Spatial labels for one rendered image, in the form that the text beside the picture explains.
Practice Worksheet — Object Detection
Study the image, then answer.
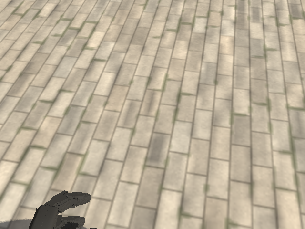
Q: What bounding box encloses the left robot hand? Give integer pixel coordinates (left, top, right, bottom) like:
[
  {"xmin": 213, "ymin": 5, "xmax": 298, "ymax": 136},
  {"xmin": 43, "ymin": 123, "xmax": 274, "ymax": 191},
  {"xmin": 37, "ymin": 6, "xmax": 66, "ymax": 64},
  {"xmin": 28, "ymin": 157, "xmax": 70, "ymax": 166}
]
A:
[{"xmin": 29, "ymin": 191, "xmax": 97, "ymax": 229}]

